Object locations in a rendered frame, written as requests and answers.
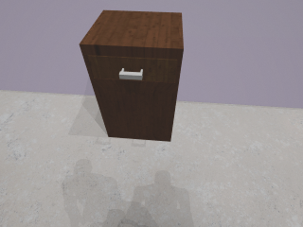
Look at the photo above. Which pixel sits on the handle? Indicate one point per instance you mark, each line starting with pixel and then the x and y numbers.
pixel 131 75

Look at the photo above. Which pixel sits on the cabinet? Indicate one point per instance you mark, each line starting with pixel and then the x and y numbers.
pixel 130 108

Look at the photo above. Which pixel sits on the drawer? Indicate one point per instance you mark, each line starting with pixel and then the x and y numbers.
pixel 154 69

